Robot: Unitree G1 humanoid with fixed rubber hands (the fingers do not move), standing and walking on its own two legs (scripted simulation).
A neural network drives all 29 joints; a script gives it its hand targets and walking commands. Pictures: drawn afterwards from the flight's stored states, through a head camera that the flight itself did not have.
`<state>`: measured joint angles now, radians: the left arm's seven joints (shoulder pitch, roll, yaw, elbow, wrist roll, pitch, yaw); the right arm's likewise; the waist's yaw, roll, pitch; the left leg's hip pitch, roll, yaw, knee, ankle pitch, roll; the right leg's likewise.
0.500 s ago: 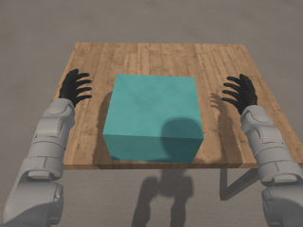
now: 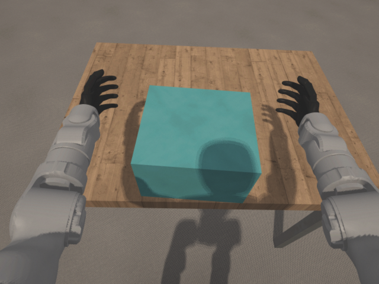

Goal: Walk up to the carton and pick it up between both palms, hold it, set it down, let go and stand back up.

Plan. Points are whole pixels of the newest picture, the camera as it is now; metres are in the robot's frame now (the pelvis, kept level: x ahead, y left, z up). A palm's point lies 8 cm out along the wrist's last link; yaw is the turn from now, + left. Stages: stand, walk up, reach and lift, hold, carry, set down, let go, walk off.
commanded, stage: reach and lift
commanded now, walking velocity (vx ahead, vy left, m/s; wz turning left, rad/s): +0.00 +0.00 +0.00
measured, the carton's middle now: (195, 144) +0.44 +0.00 +0.00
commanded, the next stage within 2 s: none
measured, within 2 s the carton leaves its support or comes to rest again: neither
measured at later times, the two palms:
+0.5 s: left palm (107, 136) +0.43 +0.21 +0.03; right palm (284, 142) +0.42 -0.21 +0.03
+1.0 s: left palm (121, 138) +0.43 +0.18 +0.03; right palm (270, 141) +0.42 -0.18 +0.03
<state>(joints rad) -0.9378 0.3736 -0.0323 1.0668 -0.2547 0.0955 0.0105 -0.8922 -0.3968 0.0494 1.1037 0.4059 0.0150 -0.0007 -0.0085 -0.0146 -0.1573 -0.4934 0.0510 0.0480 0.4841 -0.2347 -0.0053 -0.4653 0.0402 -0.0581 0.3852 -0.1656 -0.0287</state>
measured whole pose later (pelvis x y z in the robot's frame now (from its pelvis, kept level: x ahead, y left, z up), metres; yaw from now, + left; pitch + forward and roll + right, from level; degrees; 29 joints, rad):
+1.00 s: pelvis -0.03 -0.01 -0.03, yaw +1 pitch +25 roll -1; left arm -1.03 0.23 -0.02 1.41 -0.24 -0.29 0.06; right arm -0.95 -0.21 -0.03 1.25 0.26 -0.22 -0.09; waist -0.01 0.00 -0.25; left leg -0.88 0.05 0.03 0.72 -0.28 -0.01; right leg -0.87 0.02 -0.08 0.67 -0.24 -0.04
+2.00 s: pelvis +0.00 +0.01 +0.00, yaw +1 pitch +18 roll -1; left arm -0.89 0.13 0.30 1.42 0.09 -0.48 0.03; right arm -0.77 -0.07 -0.52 1.14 -0.27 -0.39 -0.04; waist -0.01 0.04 -0.14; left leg -0.56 0.02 0.04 0.47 -0.22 0.01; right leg -0.54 0.01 -0.06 0.40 -0.17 -0.01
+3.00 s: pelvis -0.01 +0.00 +0.00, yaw +1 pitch +19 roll -1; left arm -0.84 0.09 0.32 1.29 0.20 -0.52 0.04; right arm -0.75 -0.09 -0.56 1.25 -0.34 -0.63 -0.11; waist 0.02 -0.03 -0.17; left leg -0.57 0.03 0.04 0.38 -0.15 0.00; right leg -0.54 0.03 -0.07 0.28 -0.08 -0.03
